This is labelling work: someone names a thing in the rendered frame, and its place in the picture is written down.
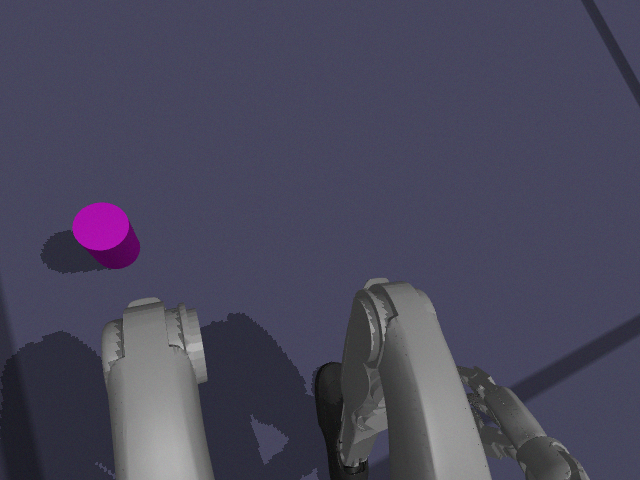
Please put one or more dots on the right robot arm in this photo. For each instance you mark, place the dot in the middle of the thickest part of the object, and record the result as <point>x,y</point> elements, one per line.
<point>546,458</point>

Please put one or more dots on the right robot hand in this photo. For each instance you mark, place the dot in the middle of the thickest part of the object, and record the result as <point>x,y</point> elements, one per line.
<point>505,409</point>

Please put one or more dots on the right robot foot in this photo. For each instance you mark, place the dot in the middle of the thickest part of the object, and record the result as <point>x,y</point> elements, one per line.
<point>329,405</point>

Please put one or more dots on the can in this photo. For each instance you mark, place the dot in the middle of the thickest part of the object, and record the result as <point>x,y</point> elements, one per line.
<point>104,230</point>

